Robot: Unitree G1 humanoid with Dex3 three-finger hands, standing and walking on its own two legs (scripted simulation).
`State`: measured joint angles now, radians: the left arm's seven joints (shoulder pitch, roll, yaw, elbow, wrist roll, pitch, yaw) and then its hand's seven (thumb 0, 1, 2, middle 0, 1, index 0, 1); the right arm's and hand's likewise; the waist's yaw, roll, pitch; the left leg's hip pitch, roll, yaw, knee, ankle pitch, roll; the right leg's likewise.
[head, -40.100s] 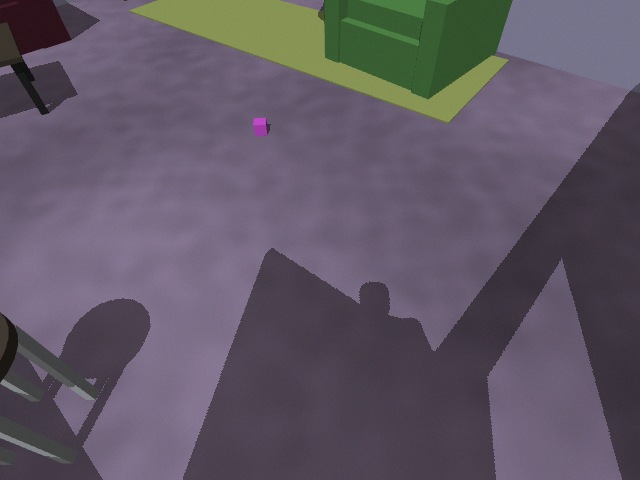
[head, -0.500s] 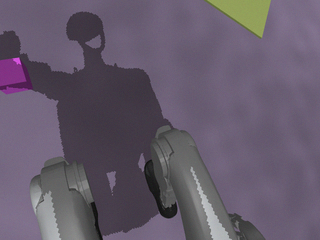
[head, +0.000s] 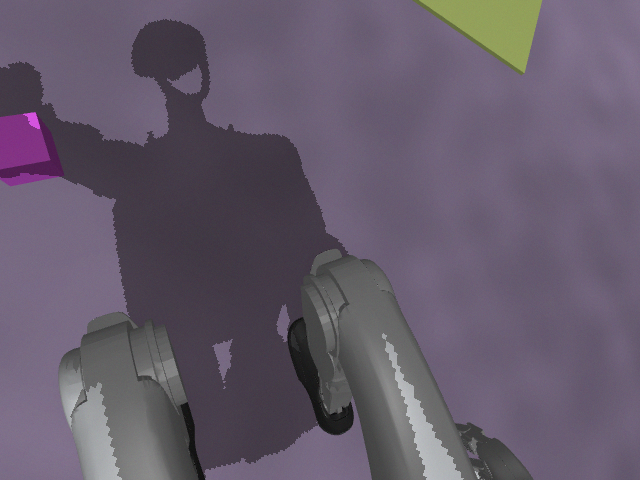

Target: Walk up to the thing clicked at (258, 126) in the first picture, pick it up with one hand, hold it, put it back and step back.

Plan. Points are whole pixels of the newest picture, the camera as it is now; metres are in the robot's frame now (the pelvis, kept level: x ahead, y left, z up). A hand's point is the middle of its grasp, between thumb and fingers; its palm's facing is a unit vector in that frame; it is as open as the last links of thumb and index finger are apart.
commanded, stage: rise first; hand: left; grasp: from above
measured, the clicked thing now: (22, 150) +0.56 +0.28 -0.29
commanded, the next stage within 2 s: none
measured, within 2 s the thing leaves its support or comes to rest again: neither
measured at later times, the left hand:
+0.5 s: hand out of the picture +0.52 +0.30 -0.17, palm faces -0.46 -0.06 -0.89, open 12.5 cm
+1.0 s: hand out of the picture +0.52 +0.30 -0.17, palm faces -0.45 -0.06 -0.89, open 12.7 cm
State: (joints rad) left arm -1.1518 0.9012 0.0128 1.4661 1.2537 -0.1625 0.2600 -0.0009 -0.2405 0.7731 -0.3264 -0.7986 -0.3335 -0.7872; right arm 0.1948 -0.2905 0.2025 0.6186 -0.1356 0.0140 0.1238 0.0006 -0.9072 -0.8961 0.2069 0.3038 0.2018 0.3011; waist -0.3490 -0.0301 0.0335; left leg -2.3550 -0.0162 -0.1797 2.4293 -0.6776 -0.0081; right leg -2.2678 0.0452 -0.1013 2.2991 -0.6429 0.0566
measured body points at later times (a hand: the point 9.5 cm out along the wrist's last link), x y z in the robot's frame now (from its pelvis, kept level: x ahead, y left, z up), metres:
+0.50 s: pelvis +0.00 +0.00 +0.00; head +0.27 +0.09 +0.35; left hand +0.54 +0.30 -0.12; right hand +0.03 -0.26 -0.08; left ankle +0.07 +0.13 -0.29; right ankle +0.11 -0.12 -0.29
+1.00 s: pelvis +0.00 +0.00 +0.00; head +0.27 +0.09 +0.35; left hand +0.54 +0.30 -0.12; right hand +0.03 -0.26 -0.08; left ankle +0.07 +0.13 -0.29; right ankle +0.11 -0.12 -0.29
